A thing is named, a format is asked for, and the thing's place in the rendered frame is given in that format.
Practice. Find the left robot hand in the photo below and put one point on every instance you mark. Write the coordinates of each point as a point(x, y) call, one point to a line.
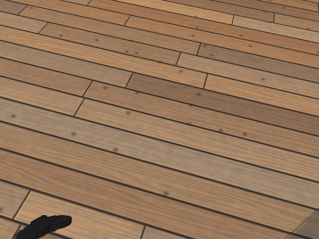
point(43, 225)

